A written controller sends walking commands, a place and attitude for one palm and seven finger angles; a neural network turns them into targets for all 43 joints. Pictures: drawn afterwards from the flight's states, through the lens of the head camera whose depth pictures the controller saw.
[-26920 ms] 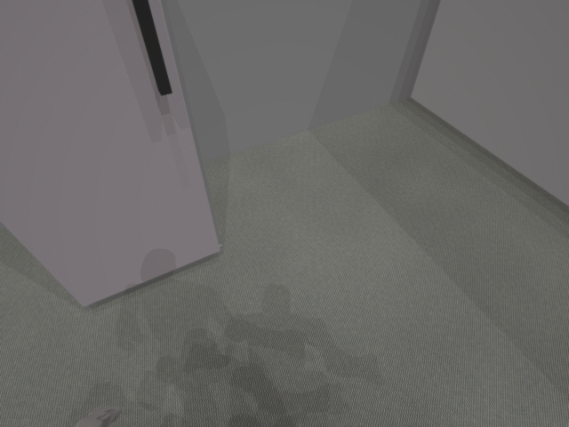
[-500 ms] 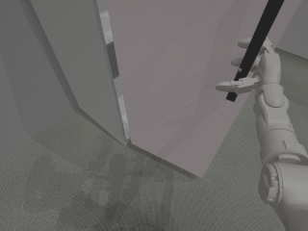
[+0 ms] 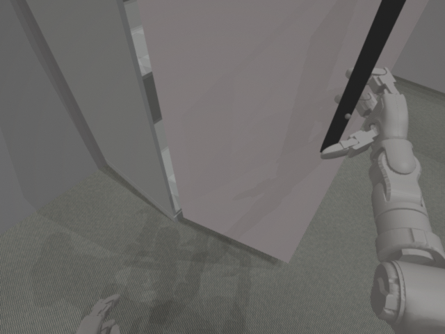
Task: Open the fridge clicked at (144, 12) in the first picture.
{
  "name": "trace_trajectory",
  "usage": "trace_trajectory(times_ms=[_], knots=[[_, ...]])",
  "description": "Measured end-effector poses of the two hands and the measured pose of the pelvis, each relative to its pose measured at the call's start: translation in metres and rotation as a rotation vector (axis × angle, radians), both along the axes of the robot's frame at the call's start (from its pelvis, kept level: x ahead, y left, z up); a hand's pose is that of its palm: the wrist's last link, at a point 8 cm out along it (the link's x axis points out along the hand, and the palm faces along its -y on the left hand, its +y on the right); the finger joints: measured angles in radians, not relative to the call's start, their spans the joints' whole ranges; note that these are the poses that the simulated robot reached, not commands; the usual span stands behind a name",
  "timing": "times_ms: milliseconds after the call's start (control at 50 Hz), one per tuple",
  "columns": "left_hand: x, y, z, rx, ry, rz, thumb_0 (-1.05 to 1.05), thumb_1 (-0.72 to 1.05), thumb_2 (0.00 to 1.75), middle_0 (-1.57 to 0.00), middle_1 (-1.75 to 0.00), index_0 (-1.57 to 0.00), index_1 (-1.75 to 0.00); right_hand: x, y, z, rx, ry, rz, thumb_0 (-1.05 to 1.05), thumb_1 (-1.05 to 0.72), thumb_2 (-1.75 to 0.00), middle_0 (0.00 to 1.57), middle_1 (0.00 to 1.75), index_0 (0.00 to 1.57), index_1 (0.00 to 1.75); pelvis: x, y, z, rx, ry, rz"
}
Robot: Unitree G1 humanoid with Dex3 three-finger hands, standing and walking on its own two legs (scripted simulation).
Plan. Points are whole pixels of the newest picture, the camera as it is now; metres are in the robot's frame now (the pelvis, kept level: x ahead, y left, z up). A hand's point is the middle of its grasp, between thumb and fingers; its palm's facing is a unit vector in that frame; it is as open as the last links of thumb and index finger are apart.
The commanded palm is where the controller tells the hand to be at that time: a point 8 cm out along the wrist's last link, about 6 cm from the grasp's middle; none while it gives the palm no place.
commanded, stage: slip the hand off the handle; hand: right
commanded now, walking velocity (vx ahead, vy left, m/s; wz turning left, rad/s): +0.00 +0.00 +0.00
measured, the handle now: (368, 53) +0.50 -0.17 +0.27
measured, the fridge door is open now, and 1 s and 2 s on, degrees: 74 74 74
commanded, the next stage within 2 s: draw the hand back to the body in 1.06 s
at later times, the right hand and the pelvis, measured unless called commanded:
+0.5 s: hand (385, 135) +0.41 -0.21 +0.18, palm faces +0.01 +1.00 -0.08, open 14.7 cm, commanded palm +0.37 -0.25 +0.18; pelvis +0.00 -0.01 +0.00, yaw -1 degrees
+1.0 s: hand (370, 176) +0.32 -0.16 +0.18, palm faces +0.01 +1.00 -0.09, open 14.7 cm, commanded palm +0.29 -0.21 +0.18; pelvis -0.01 +0.00 +0.00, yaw -2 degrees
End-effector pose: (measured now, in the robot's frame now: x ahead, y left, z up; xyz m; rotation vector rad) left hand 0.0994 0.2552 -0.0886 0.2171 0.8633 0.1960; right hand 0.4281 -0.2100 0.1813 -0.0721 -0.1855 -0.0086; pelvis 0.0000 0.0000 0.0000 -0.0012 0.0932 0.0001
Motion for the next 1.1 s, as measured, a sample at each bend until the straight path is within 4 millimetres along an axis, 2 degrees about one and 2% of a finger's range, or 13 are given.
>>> trace_trajectory(times_ms=[80, 180, 440, 600, 680, 900, 1100], knots=[[0.01, -0.009, 0.001, -0.01, -0.014, -0.014, 0.01, 0.9, 0.9, -0.2, -0.3, -0.2, -0.3, -0.008, -0.017, -0.002, -0.017, 0.0, -0.02, -0.01, 0.56, -0.2, 0.31, 1.16, 0.25, 1.15, 0.003, -0.004, 0.0, 0.003, -0.006, -0.004], [0.013, -0.016, -0.002, -0.006, 0.008, -0.034, 0.01, 0.9, 0.9, -0.2, -0.3, -0.2, -0.3, -0.017, -0.037, -0.003, -0.022, 0.002, -0.027, -0.01, 0.56, -0.2, 0.28, 1.16, 0.25, 1.15, 0.005, -0.008, -0.001, 0.008, -0.012, -0.017], [0.005, -0.021, -0.003, 0.004, 0.017, -0.03, 0.01, 0.9, 0.9, -0.2, -0.3, -0.2, -0.3, -0.029, -0.054, -0.002, -0.007, 0.0, -0.007, -0.01, 0.56, -0.2, 0.25, 1.16, 0.25, 1.15, 0.003, -0.014, -0.002, 0.013, -0.02, -0.019], [0.012, -0.022, 0.0, -0.007, -0.023, -0.045, 0.02, 0.9, 0.9, -0.2, -0.3, -0.2, -0.3, -0.061, -0.046, -0.006, 0.002, -0.033, 0.021, -0.01, 0.56, -0.2, 0.25, 1.16, 0.25, 1.15, 0.002, -0.014, -0.002, 0.012, -0.045, -0.016], [0.025, -0.025, 0.004, -0.01, -0.067, -0.072, 0.02, 0.9, 0.9, -0.2, -0.3, -0.2, -0.3, -0.077, -0.04, -0.009, -0.008, -0.028, 0.01, -0.01, 0.56, -0.2, 0.25, 1.16, 0.25, 1.15, 0.0, -0.012, -0.002, 0.012, -0.06, -0.023], [0.069, -0.04, 0.02, -0.047, -0.218, -0.162, 0.02, 0.9, 0.9, -0.2, -0.3, -0.2, -0.3, -0.112, -0.014, 0.001, -0.019, -0.05, 0.018, -0.01, 0.56, -0.2, 0.25, 1.16, 0.25, 1.15, -0.006, -0.003, 0.0, 0.006, -0.095, -0.038], [0.082, -0.042, 0.027, -0.065, -0.265, -0.204, 0.02, 0.9, 0.9, -0.2, -0.3, -0.2, -0.3, -0.141, -0.002, -0.002, -0.03, -0.044, 0.007, -0.01, 0.56, -0.2, 0.25, 1.16, 0.25, 1.15, -0.007, 0.007, 0.0, 0.002, -0.12, -0.044]])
